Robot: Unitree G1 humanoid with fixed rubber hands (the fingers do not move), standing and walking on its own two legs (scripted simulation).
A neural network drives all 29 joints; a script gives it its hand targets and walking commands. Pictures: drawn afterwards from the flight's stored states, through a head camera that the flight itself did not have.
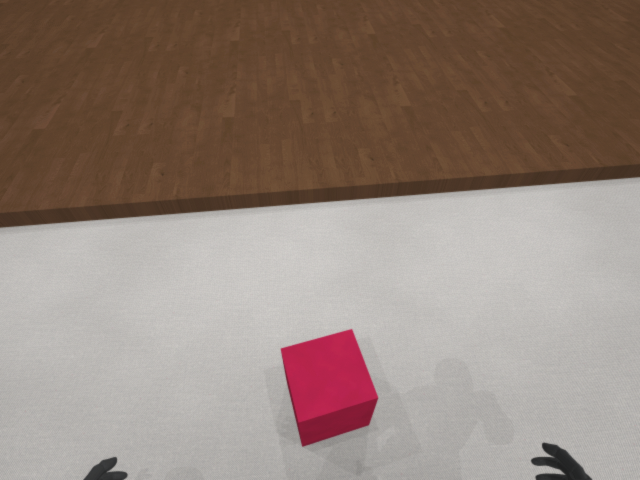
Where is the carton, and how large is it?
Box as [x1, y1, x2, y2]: [281, 329, 377, 446]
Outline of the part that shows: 351,329 281,348 287,384 302,446 367,425 369,423 377,399 377,395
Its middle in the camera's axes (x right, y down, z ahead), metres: +0.02 +0.44 +1.11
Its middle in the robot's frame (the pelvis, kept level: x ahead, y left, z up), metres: +0.44 -0.01 -0.66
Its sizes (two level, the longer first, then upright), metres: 0.210 0.200 0.250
